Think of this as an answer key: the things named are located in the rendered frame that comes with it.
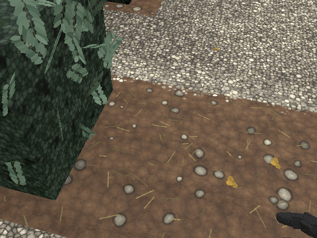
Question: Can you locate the right robot hand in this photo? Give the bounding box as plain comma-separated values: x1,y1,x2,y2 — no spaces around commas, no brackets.
276,212,317,238

